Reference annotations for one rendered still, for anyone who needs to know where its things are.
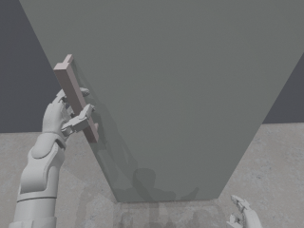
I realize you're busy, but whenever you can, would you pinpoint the handle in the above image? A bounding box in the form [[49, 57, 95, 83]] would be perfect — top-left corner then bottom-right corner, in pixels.
[[53, 54, 99, 143]]

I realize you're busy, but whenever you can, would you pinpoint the right robot hand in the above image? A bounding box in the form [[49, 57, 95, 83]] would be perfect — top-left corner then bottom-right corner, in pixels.
[[226, 195, 263, 228]]

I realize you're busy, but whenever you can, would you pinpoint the left robot hand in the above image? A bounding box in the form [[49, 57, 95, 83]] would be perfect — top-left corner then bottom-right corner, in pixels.
[[42, 87, 96, 142]]

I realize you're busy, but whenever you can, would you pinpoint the robot left forearm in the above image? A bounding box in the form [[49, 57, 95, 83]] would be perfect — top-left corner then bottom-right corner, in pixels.
[[9, 133, 67, 228]]

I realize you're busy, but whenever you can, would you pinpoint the fridge door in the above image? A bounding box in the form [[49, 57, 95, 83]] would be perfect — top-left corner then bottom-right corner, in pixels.
[[19, 0, 304, 202]]

